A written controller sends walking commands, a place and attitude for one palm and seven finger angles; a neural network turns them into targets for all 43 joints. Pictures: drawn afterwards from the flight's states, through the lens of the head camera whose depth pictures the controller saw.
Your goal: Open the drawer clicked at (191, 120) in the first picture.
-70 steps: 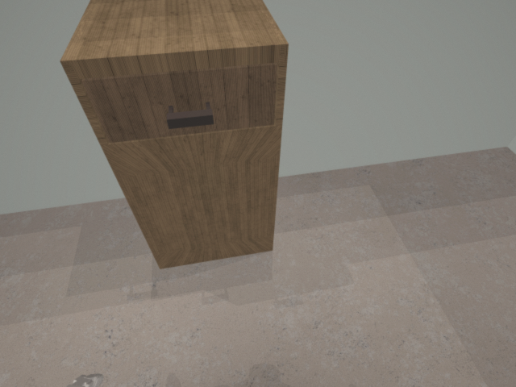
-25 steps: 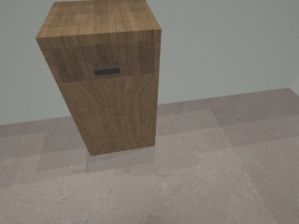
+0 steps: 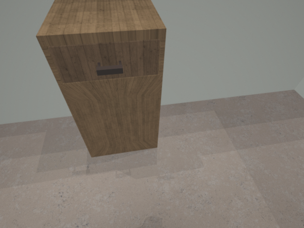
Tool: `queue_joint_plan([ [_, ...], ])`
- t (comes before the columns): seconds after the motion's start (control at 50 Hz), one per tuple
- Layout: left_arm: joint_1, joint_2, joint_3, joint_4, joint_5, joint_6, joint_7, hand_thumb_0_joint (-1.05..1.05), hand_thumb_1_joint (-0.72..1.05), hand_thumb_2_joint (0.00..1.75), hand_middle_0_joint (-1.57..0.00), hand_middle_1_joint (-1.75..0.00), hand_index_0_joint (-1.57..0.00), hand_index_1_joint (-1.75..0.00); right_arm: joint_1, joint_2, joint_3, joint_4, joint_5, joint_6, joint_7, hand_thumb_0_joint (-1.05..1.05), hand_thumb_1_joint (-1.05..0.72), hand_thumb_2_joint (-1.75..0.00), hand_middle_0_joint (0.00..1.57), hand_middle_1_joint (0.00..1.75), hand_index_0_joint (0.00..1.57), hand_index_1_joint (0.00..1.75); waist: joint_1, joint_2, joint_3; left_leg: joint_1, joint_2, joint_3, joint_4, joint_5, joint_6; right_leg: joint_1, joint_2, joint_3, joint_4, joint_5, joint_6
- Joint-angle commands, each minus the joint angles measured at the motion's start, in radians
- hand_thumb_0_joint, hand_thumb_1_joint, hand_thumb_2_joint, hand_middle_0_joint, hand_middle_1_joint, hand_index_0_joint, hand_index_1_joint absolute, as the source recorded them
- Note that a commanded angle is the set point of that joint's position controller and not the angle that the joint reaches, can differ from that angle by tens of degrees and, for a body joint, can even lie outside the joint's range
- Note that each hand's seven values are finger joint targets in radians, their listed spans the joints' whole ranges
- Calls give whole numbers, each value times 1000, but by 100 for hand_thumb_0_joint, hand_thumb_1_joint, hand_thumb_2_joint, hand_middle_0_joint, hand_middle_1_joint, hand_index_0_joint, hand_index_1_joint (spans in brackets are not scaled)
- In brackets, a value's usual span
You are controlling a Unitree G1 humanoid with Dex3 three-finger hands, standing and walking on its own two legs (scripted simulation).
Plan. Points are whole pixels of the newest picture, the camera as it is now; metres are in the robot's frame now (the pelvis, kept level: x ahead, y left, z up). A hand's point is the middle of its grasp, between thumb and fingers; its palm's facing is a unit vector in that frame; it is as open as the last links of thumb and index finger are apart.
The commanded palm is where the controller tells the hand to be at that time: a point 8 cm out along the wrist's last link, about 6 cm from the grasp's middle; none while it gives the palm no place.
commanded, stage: look at it before walking up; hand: left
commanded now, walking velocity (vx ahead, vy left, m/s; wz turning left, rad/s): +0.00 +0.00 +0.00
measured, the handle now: (109, 66) +0.73 +0.23 +0.01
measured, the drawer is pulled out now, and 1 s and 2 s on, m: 0.00 0.00 0.00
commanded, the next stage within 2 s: turn to face it in 0.24 s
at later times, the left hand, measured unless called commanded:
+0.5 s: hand out of the picture +0.07 +0.25 -0.16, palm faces +0.02 -0.94 -0.33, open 7.4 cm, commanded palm none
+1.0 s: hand out of the picture -0.03 +0.20 -0.19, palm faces +0.18 -0.95 -0.25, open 7.4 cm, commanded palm none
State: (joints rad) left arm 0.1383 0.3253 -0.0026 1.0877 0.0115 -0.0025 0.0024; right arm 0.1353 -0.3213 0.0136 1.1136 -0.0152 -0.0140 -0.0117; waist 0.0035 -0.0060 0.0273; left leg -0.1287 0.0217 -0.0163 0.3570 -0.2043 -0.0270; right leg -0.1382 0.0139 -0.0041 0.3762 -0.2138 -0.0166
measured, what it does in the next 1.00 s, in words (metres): stands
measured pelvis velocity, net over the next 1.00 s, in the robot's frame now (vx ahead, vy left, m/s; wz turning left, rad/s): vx -0.03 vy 0.00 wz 0.14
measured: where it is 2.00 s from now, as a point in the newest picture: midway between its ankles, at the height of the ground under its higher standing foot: outside the picture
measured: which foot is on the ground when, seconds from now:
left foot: down 0.00-1.00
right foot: down 0.00-1.00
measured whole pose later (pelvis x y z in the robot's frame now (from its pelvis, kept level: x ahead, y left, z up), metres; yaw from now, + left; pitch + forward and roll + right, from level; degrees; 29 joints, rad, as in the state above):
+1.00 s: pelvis -0.03 +0.00 -0.02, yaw +8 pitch +0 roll +0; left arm 0.25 0.21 0.04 1.01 0.02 0.03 0.03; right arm 0.24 -0.18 -0.01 1.02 -0.02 0.04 -0.01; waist 0.02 0.01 0.05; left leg -0.33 -0.03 -0.14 0.57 -0.24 -0.02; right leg -0.27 -0.04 -0.13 0.57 -0.29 -0.01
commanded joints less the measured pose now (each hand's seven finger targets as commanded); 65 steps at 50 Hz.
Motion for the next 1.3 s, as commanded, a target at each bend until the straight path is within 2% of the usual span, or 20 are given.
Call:
queue_joint_plan([
  [0.0, -35, 200, 40, -61, -2, -25, 11, 0, 90, 90, -20, -30, -20, -30, -41, -198, -37, -57, 5, -18, -10, 0, -90, -90, 20, 30, 20, 30, -2, 20, -63, 21, 98, -75, -49, 167, 46, 13, -130, 107, -63, 181, -12],
  [0.36, -35, 206, 43, -59, -2, -24, 12, 0, 90, 90, -20, -30, -20, -30, -48, -203, -36, -64, 6, -19, -10, 0, -90, -90, 20, 30, 20, 30, 1, 18, -57, 26, 95, -83, -57, 212, 45, 34, -133, 89, -61, 208, -5],
  [0.48, 24, 110, 31, -64, -3, 5, 25, 0, 90, 90, -20, -30, -20, -30, 13, -93, -20, -69, 4, 9, -5, 0, -90, -90, 20, 30, 20, 30, 4, 9, -64, -28, 83, -87, 14, 260, 34, 25, -146, 48, 13, 215, 17],
  [0.68, 49, 96, 53, -114, 2, 21, 33, 0, 90, 90, -20, -30, -20, -30, 68, -47, -43, -108, 0, 36, -2, 0, -90, -90, 20, 30, 20, 30, -3, -51, -22, -141, 33, -93, 154, 119, 38, -70, -208, 62, 35, 43, -24],
  [0.74, 48, 72, 57, -130, 2, 24, 33, 0, 90, 90, -20, -30, -20, -30, 91, -32, -49, -113, -3, 36, -1, 0, -90, -90, 20, 30, 20, 30, -6, -9, -11, -170, 45, -138, 130, 86, 53, -102, -181, 26, 71, -56, -12],
  [0.84, 100, 11, 61, -127, 2, 24, 35, 0, 90, 90, -20, -30, -20, -30, 93, -53, -59, -138, -4, 28, -6, 0, -90, -90, 20, 30, 20, 30, 12, 140, -12, -276, 118, -336, -19, 10, 117, -40, -80, -32, 192, -108, 25],
  [0.88, 131, -5, 63, -122, 5, 22, 35, 0, 90, 90, -20, -30, -20, -30, 84, -52, -65, -149, -1, 27, -9, 0, -90, -90, 20, 30, 20, 30, 24, 138, -14, -309, 122, -360, -34, -20, 131, -9, -72, -25, 195, -104, 26],
  [0.92, 163, -2, 68, -114, 6, 16, 35, 0, 90, 90, -20, -30, -20, -30, 79, -33, -65, -160, -1, 29, -9, 0, -90, -90, 20, 30, 20, 30, 31, 88, -31, -343, 80, -300, 27, -32, 109, 36, -113, 11, 122, -106, 16],
  [0.94, 171, 15, 73, -114, 8, 14, 35, 0, 90, 90, -20, -30, -20, -30, 81, -12, -63, -166, -1, 33, -7, 0, -90, -90, 20, 30, 20, 30, 34, 25, -32, -364, 31, -222, 114, -56, 82, 35, -178, 56, 55, -141, -5],
  [0.98, 171, 78, 92, -134, 15, 13, 40, 0, 90, 90, -20, -30, -20, -30, 111, 31, -70, -180, -3, 47, -7, 0, -90, -90, 20, 30, 20, 30, 30, -206, -45, -348, -40, -28, 400, -154, 34, -19, -395, 204, -106, -164, -110],
  [1.0, 159, 73, 89, -142, 16, 11, 41, 0, 90, 90, -20, -30, -20, -30, 97, 22, -77, -181, -7, 50, -5, 0, -90, -90, 20, 30, 20, 30, 32, -185, -33, -342, -13, -21, 537, -250, 30, -67, -440, 213, -120, -88, -157],
  [1.04, 141, 46, 79, -130, 23, 3, 38, 0, 90, 90, -20, -30, -20, -30, 106, 64, -73, -160, -5, 46, 1, 0, -90, -90, 20, 30, 20, 30, 6, -82, -7, -306, 14, 17, 603, -274, 23, -106, -393, 110, -95, 15, -159],
  [1.06, 147, 40, 75, -119, 26, -1, 34, 0, 90, 90, -20, -30, -20, -30, 121, 84, -66, -150, -5, 40, 4, 0, -90, -90, 20, 30, 20, 30, 1, -102, -6, -287, 23, 46, 537, -275, 21, -96, -367, 67, -96, -36, -141],
  [1.12, 169, 27, 66, -77, 21, 3, 24, 0, 90, 90, -20, -30, -20, -30, 192, 107, -54, -113, -14, 23, 8, 0, -90, -90, 20, 30, 20, 30, -18, -142, 46, -81, 13, 136, 245, -175, 28, -233, -287, -11, -84, -368, -83],
  [1.14, 169, 11, 60, -69, 16, 8, 20, 0, 90, 90, -20, -30, -20, -30, 243, 95, -53, -87, -15, 14, 6, 0, -90, -90, 20, 30, 20, 30, -40, -77, 58, 36, 17, 122, 150, -156, 29, -331, -246, -47, -29, -448, -52],
  [1.16, 158, -33, 51, -81, 12, 12, 11, 0, 90, 90, -20, -30, -20, -30, 306, 43, -64, -67, -21, 5, -1, 0, -90, -90, 20, 30, 20, 30, -62, 103, 87, 44, 125, -79, -2, -339, 65, -407, -160, -106, 141, -440, -7],
  [1.18, 142, -75, 41, -110, 11, 8, 0, 0, 90, 90, -20, -30, -20, -30, 359, -46, -84, -61, -27, -1, -9, 0, -90, -90, 20, 30, 20, 30, -82, 291, 119, 28, 315, -370, -201, -558, 145, -499, -59, -169, 383, -357, 28],
  [1.2, 78, -64, 48, -144, 21, 8, -7, 0, 90, 90, -20, -30, -20, -30, 384, -91, -96, -61, -30, -7, -17, 0, -90, -90, 20, 30, 20, 30, -102, 241, 145, -7, 401, -504, -269, -583, 219, -554, -70, -87, 549, -334, 10],
  [1.22, 53, -52, 58, -143, 29, 13, -11, 0, 90, 90, -20, -30, -20, -30, 356, -82, -93, -59, -28, -12, -23, 0, -90, -90, 20, 30, 20, 30, -87, 194, 151, -55, 399, -486, -281, -575, 213, -559, -90, -23, 663, -283, 4],
  [1.28, 160, -63, 67, -86, 27, 7, -31, 0, 90, 90, -20, -30, -20, -30, 237, -11, -75, -87, -16, -38, -29, 0, -90, -90, 20, 30, 20, 30, -13, 125, 99, -60, 312, -237, -236, -313, 174, -496, -122, 4, 697, -118, 23],
])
